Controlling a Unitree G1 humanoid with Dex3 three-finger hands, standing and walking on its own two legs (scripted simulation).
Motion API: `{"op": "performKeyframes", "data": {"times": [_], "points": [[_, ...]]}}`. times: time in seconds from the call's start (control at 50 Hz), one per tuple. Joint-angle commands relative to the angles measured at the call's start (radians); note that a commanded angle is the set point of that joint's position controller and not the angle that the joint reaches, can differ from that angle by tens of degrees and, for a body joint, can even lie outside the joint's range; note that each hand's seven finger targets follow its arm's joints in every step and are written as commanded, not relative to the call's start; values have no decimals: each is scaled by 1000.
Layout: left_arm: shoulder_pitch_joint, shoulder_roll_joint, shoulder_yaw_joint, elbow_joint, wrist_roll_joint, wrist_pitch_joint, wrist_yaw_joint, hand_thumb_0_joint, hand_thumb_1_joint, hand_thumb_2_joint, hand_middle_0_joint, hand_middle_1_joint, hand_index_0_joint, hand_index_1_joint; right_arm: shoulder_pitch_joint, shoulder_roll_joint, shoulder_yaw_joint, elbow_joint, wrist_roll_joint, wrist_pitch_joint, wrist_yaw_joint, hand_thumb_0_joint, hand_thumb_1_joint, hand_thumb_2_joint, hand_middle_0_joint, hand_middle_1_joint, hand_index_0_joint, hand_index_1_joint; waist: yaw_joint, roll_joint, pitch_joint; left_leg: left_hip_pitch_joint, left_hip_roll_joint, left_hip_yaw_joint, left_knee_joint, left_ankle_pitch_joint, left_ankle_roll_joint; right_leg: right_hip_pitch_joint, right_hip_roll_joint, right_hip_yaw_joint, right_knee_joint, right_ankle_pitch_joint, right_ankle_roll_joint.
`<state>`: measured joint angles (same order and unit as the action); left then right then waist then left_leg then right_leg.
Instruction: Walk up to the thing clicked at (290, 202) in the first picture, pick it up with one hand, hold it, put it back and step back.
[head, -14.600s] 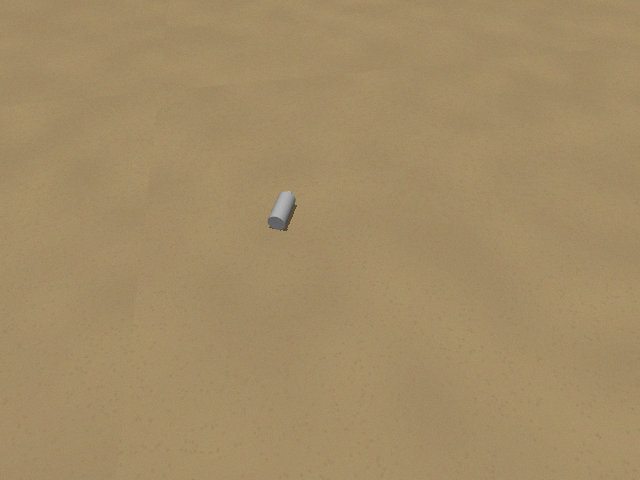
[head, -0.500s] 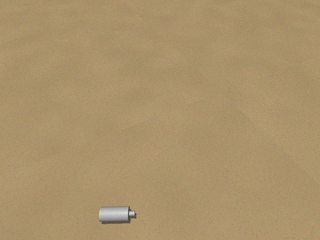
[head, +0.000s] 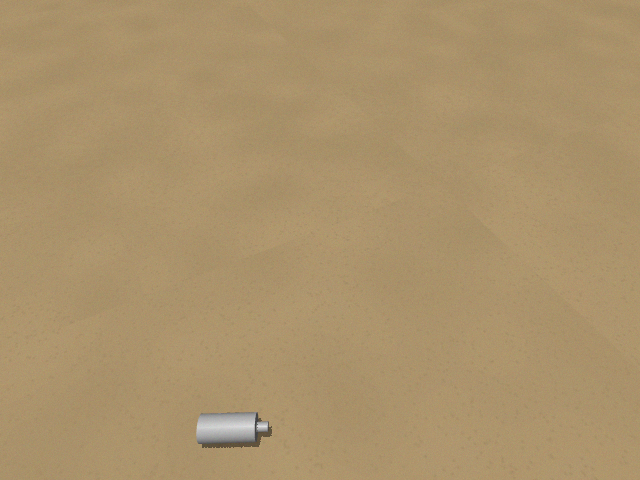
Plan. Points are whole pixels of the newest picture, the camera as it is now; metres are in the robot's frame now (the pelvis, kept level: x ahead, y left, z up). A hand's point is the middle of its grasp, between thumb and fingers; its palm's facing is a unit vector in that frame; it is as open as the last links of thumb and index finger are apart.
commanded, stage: stand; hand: left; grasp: from above
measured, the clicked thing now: (234, 427) +0.40 +0.26 -0.75
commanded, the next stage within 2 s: rise first in 0.72 s
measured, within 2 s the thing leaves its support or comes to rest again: neither
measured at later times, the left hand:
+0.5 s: hand out of the picture +0.07 +0.25 -0.16, palm faces -0.04 -0.94 -0.34, open 7.4 cm
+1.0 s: hand out of the picture +0.13 +0.25 -0.17, palm faces -0.01 -0.94 -0.33, open 8.0 cm
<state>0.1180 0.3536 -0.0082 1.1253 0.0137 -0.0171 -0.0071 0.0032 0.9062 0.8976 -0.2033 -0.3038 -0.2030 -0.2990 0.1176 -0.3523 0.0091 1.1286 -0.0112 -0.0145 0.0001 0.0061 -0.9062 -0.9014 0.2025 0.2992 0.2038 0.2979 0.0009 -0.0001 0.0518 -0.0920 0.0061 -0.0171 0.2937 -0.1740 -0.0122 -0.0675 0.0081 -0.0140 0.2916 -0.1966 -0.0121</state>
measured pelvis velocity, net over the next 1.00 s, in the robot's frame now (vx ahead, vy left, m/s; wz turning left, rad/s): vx -0.01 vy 0.00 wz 0.01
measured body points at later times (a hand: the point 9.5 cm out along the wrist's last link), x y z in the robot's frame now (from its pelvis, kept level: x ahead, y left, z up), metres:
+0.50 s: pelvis +0.00 +0.00 +0.00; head +0.01 +0.00 +0.45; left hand +0.07 +0.30 -0.13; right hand +0.07 -0.30 -0.13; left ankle -0.01 +0.13 -0.75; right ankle -0.02 -0.11 -0.75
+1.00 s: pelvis -0.01 +0.00 -0.01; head +0.04 +0.01 +0.43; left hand +0.13 +0.30 -0.14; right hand +0.08 -0.28 -0.14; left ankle -0.01 +0.13 -0.75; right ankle -0.02 -0.11 -0.75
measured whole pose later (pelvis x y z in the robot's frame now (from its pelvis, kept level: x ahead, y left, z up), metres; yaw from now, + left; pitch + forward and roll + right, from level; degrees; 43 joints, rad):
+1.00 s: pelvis -0.01 +0.00 -0.01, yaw +1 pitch +5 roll +0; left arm -0.04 0.34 0.10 1.10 0.06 -0.02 -0.02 0.01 0.70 0.90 -0.21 -0.51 -0.21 -0.51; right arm 0.19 -0.30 -0.01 0.87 0.03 -0.05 -0.03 0.01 -0.92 -0.90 0.20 0.30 0.20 0.30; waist -0.01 -0.01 0.03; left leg -0.36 0.00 -0.03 0.53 -0.25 -0.01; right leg -0.33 0.00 -0.02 0.52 -0.28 -0.01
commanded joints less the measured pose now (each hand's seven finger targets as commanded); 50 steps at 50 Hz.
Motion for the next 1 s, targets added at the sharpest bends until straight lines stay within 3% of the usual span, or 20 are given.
{"op": "performKeyframes", "data": {"times": [0.0, 0.14, 0.34, 0.42, 0.5, 0.6, 0.74, 0.8, 0.82, 0.84, 0.86, 0.92, 0.94, 0.98], "points": [[-28, 212, 44, -55, -8, -19, 19, 0, 900, 900, -200, -300, -200, -301, -35, -208, -42, -57, 5, -19, -13, 0, -900, -900, 200, 300, 200, 300, 2, 12, -69, 13, 128, -89, -33, 202, 31, 0, -143, 102, -36, 203, -14], [-27, 208, 43, -55, -9, -17, 19, 0, 900, 900, -200, -300, -200, -301, -40, -208, -43, -56, 4, -18, -14, 0, -900, -900, 200, 300, 200, 300, 3, 7, -68, 22, 126, -85, -33, 192, 29, -11, -142, 105, -39, 191, -15], [-26, 214, 45, -58, -7, -21, 22, 0, 900, 900, -200, -300, -200, -301, -30, -205, -43, -63, 6, -19, -14, 0, -900, -900, 200, 300, 200, 300, -1, -5, -88, 30, 131, -83, -19, 251, 33, 19, -146, 98, -25, 260, -13], [-28, 212, 44, -61, -6, -19, 21, 0, 900, 900, -200, -300, -200, -301, -35, -209, -45, -65, 5, -17, -15, 0, -900, -900, 200, 300, 200, 300, -1, 6, -91, 37, 131, -80, -15, 233, 33, 13, -147, 100, -32, 243, -13], [-29, 214, 47, -56, -8, -15, 19, 0, 900, 900, -200, -300, -200, -301, -27, -208, -43, -59, 2, -17, -13, 0, -900, -900, 200, 300, 200, 300, -3, 16, -57, 8, 127, -85, -45, 136, 32, -9, -142, 105, -44, 140, -13], [-25, 211, 45, -58, -3, -18, 19, 0, 900, 900, -200, -300, -200, -301, -32, -209, -46, -62, 2, -16, -11, 0, -900, -900, 200, 300, 200, 300, -1, -1, -66, 12, 125, -87, -40, 121, 34, -21, -141, 107, -56, 120, -12], [-23, 213, 44, -61, -6, -21, 20, 0, 900, 900, -200, -300, -200, -301, -27, -208, -46, -61, 4, -21, -14, 0, -900, -900, 200, 300, 200, 300, -1, 10, -105, 43, 134, -84, -17, 250, 35, 16, -148, 103, -23, 252, -16], [-24, 216, 45, -59, -6, -20, 22, 0, 874, 872, -249, -333, -244, -336, -26, -205, -46, -59, 4, -20, -14, 0, -903, -899, 197, 298, 197, 297, -2, 0, -101, 39, 134, -85, -19, 244, 35, 21, -147, 100, -23, 249, -15], [-375, 34, 41, -410, -61, -108, 38, 0, 794, 891, -319, -401, -278, -416, -19, -45, -2, -324, 76, -66, -33, 0, -976, -916, 200, 301, 200, 301, -117, 39, -13, -114, -21, 50, 54, 54, 27, -230, -18, 18, 40, 142, 0], [-439, 74, 52, -304, -59, -90, 41, 0, 714, 906, -267, -481, -234, -496, 36, -71, -4, -269, 79, -64, -41, 0, -929, -905, 199, 300, 199, 300, -89, -1, -47, -111, -22, 47, 67, 27, 31, -179, -20, 6, 43, 98, 6], [-279, 194, 122, -168, -30, -59, 41, 0, 634, 901, -240, -561, -221, -576, 68, -109, -29, -277, 79, -55, -52, 0, -926, -907, 199, 300, 199, 300, -56, -38, -18, -150, -15, 44, 79, 4, 30, -190, -9, -8, 52, 51, 1], [-311, 236, 167, -103, 45, -37, 2, 0, 394, 910, -152, -801, -164, -809, 96, -107, -66, -348, 49, -58, -51, 0, -913, -901, 199, 300, 200, 300, -36, -54, -181, -218, -21, 34, 216, 44, 35, -237, -13, -1, 181, 89, -5], [-211, 230, 188, -62, 83, -25, -7, 0, 314, 909, -131, -881, -155, -881, 138, -99, -84, -352, 39, -58, -46, 0, -932, -904, 200, 300, 200, 300, -16, -34, -251, -249, -29, 33, 269, 94, 33, -240, -16, 2, 238, 141, -7], [-91, 219, 219, -128, 110, -4, -11, 0, 154, 925, -90, -1000, -124, -964, 150, -94, -93, -424, 37, -59, -33, 0, -933, -905, 200, 300, 200, 300, 33, 55, -336, -253, -37, 33, 310, 151, 20, -235, -9, 4, 296, 163, -18]]}}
